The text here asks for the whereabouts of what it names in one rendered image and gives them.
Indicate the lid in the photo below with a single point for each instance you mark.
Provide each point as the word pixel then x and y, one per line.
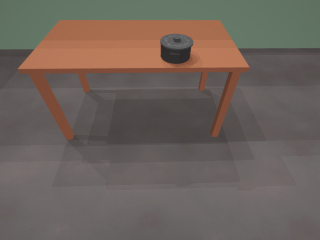
pixel 168 42

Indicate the pot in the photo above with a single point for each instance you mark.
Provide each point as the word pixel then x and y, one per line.
pixel 175 56

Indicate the table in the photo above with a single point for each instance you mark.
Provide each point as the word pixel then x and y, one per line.
pixel 132 46

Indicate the knob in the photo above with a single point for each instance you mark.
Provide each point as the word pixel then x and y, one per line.
pixel 176 38

